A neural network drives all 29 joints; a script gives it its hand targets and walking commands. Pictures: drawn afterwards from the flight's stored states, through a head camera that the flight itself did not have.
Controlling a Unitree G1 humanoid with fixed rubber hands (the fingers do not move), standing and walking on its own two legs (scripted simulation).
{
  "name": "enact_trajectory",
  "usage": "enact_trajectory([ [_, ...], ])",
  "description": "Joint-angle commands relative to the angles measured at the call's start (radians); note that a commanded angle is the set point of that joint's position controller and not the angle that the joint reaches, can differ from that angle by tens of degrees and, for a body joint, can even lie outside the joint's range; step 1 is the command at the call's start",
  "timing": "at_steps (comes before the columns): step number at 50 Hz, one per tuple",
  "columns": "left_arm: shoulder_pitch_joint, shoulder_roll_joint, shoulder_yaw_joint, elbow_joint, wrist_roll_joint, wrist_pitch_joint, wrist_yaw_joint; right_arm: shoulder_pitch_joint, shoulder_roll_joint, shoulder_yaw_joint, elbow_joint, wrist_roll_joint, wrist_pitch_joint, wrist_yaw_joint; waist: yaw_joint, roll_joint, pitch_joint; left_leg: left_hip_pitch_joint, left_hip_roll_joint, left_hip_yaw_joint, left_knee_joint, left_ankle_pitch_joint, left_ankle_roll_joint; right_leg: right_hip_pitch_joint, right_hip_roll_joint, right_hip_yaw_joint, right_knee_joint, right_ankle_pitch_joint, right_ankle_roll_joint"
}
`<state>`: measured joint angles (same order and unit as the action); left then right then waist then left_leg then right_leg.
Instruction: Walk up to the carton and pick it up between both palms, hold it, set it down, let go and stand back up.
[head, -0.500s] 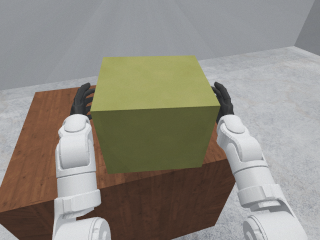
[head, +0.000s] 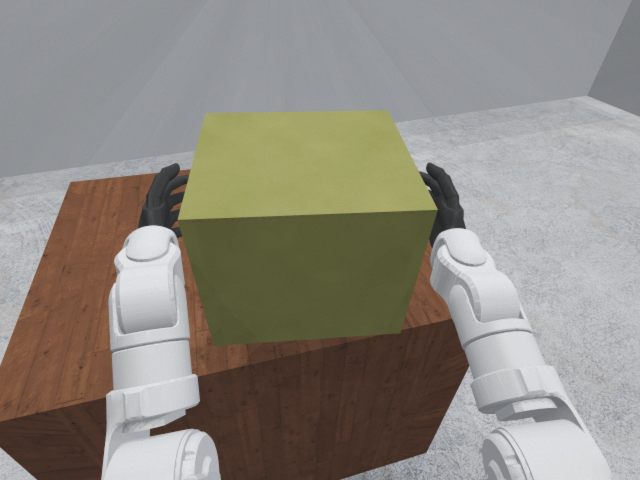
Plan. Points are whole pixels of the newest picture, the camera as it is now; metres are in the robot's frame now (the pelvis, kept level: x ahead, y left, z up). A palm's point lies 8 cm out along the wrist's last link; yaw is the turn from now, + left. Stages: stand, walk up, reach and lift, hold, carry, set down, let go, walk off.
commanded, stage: hold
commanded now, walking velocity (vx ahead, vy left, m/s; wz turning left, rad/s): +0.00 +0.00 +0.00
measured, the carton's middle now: (303, 224) +0.40 +0.02 +0.16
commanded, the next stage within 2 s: none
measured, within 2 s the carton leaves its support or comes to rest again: neither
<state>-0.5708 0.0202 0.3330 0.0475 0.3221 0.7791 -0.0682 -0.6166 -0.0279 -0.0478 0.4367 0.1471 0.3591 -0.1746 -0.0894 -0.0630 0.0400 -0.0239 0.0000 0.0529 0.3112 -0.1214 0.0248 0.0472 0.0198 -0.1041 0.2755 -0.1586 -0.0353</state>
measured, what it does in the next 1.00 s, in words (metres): stands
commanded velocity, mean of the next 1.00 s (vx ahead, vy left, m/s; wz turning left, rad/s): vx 0.00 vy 0.00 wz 0.00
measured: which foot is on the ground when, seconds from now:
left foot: down 0.00-1.00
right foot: down 0.00-1.00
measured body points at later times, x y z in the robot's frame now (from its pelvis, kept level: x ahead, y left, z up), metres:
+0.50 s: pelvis +0.00 +0.00 +0.00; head -0.05 +0.03 +0.45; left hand +0.37 +0.18 +0.19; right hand +0.37 -0.15 +0.19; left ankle +0.05 +0.10 -0.75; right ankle +0.01 -0.09 -0.75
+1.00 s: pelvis -0.01 +0.00 +0.00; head -0.05 +0.02 +0.45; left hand +0.36 +0.18 +0.19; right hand +0.36 -0.15 +0.18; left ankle +0.05 +0.10 -0.75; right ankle +0.01 -0.09 -0.75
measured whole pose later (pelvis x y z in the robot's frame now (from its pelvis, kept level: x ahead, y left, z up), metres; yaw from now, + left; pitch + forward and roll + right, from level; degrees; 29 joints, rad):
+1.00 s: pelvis -0.01 +0.00 +0.00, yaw +0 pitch -10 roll +0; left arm -0.57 0.00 0.34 0.03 0.33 0.79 -0.06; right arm -0.61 -0.03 -0.05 0.44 0.13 0.34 -0.16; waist -0.08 -0.04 0.06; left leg -0.02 0.00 0.06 0.30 -0.11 0.03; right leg 0.04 0.02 -0.10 0.28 -0.15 -0.03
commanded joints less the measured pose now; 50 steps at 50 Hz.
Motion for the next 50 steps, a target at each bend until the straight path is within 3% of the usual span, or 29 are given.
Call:
enact_trajectory([
  [1, -0.639, -0.419, -0.469, -0.149, -0.18, -0.07, -0.153, -0.755, 0.445, 0.338, -0.315, 0.089, -0.083, 0.128, -0.007, 0.102, -0.382, 0.189, -0.007, -0.014, -0.01, 0.182, -0.028, -0.024, 0.007, 0.013, -0.043, 0.139, 0.055],
  [33, -0.638, -0.414, -0.464, -0.151, -0.179, -0.067, -0.155, -0.751, 0.45, 0.339, -0.313, 0.087, -0.082, 0.128, -0.007, 0.095, -0.383, 0.178, -0.011, -0.01, -0.013, 0.166, -0.023, -0.009, 0.002, 0.019, -0.043, 0.156, 0.059],
  [36, -0.63, -0.423, -0.478, -0.208, -0.161, -0.065, -0.145, -0.678, 0.434, 0.331, -0.264, 0.096, -0.074, 0.14, -0.02, 0.138, -0.363, 0.202, -0.006, -0.015, -0.008, 0.238, -0.048, 0.001, 0.004, 0.021, -0.031, 0.191, 0.056],
  [41, -0.622, -0.409, -0.437, -0.149, -0.147, -0.05, -0.157, -0.73, 0.436, 0.315, -0.271, 0.072, -0.079, 0.151, 0.005, 0.082, -0.322, 0.147, -0.005, -0.002, -0.042, 0.129, -0.019, -0.002, 0.002, 0.019, -0.05, 0.091, 0.06],
  [46, -0.656, -0.406, -0.459, -0.177, -0.174, -0.076, -0.147, -0.774, 0.45, 0.343, -0.336, 0.074, -0.102, 0.143, 0.001, 0.073, -0.429, 0.176, -0.014, -0.005, -0.006, 0.2, -0.014, 0.031, -0.001, 0.025, -0.03, 0.204, 0.07],
  [50, -0.67, -0.411, -0.457, -0.179, -0.169, -0.082, -0.145, -0.747, 0.461, 0.331, -0.287, 0.062, -0.099, 0.142, 0.0, 0.076, -0.402, 0.155, -0.01, -0.004, -0.029, 0.145, -0.014, 0.025, -0.003, 0.022, -0.035, 0.149, 0.065],
])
